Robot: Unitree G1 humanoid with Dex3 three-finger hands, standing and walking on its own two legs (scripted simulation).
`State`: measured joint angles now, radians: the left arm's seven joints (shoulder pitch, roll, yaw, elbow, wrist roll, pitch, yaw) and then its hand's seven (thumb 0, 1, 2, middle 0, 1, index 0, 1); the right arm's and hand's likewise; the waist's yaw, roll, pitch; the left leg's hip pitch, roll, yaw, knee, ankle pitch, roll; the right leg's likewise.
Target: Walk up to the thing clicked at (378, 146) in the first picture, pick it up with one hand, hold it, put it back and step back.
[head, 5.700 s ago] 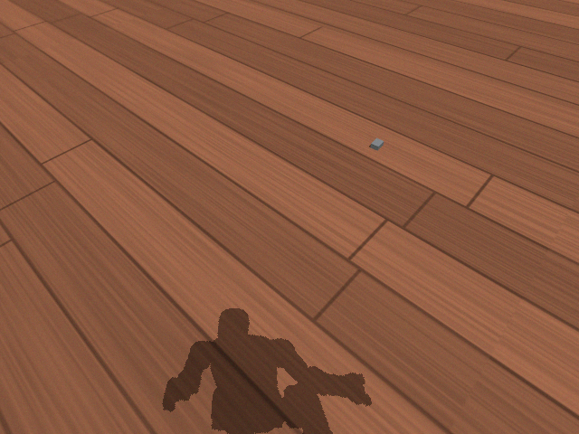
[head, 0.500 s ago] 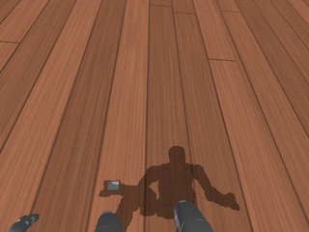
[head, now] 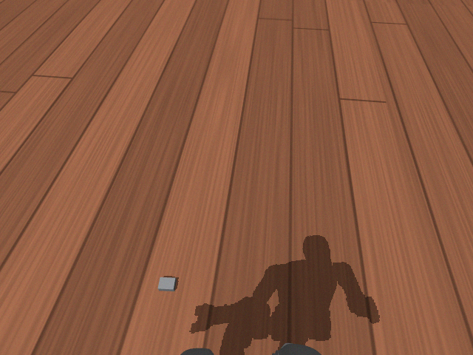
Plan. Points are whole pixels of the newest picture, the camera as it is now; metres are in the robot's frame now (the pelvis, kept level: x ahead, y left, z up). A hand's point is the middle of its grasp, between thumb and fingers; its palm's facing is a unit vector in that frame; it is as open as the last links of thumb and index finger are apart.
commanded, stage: walk up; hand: left
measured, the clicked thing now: (167, 284) +0.44 +0.32 -0.73
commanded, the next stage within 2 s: stand in 1.82 s
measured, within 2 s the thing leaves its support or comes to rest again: neither
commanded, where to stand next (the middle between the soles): +0.10 +0.05 m, yaw -1 degrees
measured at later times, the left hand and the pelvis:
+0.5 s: hand out of the picture +0.10 +0.29 -0.12, palm faces +0.05 -0.94 -0.34, open 7.4 cm; pelvis +0.01 +0.03 +0.03, yaw +2 degrees
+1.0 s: hand out of the picture +0.10 +0.31 -0.13, palm faces +0.04 -0.94 -0.33, open 7.4 cm; pelvis +0.03 +0.05 +0.03, yaw +2 degrees
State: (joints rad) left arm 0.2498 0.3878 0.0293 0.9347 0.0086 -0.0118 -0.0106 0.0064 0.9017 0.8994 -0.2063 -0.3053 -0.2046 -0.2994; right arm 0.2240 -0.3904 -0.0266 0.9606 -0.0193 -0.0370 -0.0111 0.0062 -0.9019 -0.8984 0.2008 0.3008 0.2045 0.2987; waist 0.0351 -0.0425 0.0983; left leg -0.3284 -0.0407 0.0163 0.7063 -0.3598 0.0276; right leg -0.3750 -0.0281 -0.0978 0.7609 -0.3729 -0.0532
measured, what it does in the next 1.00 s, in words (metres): shifts its weight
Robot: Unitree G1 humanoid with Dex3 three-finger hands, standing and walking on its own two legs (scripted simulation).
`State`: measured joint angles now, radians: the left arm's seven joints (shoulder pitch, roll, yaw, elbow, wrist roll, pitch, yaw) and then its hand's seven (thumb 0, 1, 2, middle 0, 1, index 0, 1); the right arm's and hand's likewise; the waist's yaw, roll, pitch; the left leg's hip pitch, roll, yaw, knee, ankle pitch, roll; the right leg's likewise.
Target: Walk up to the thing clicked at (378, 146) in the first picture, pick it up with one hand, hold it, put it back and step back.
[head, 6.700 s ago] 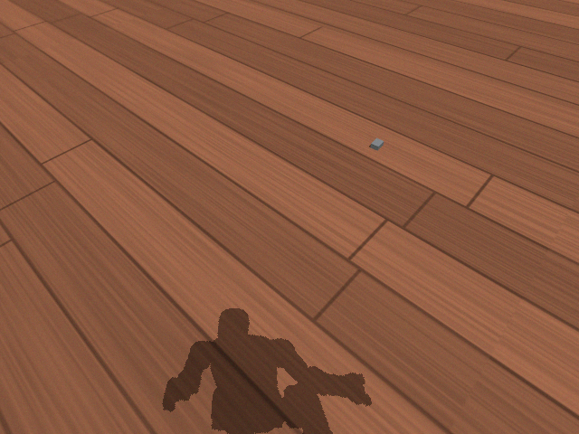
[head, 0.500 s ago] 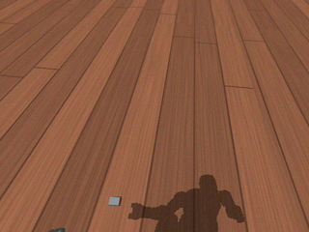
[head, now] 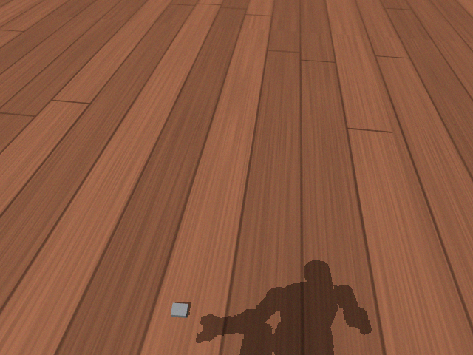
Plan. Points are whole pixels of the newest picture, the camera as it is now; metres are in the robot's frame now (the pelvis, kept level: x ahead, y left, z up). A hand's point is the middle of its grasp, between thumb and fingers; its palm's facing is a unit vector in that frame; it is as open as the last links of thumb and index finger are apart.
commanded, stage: walk up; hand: left
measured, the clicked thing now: (179, 310) +0.42 +0.25 -0.77
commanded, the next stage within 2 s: stand in 0.82 s
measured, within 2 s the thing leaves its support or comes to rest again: neither
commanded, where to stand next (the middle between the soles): +0.08 +0.00 m, yaw -3 degrees
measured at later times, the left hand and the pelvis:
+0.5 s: hand out of the picture +0.10 +0.25 -0.16, palm faces +0.00 -0.94 -0.33, open 7.4 cm; pelvis +0.01 +0.00 +0.00, yaw +0 degrees
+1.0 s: hand out of the picture +0.10 +0.24 -0.16, palm faces +0.00 -0.94 -0.33, open 7.4 cm; pelvis +0.01 -0.01 +0.00, yaw +0 degrees
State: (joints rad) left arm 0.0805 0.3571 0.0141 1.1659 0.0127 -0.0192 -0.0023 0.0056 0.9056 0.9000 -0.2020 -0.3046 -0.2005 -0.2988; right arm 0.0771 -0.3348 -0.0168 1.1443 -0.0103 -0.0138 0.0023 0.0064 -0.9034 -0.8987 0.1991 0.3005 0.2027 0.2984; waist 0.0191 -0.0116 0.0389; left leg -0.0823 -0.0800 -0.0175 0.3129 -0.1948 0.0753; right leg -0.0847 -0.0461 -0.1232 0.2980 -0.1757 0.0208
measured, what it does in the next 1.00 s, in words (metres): stands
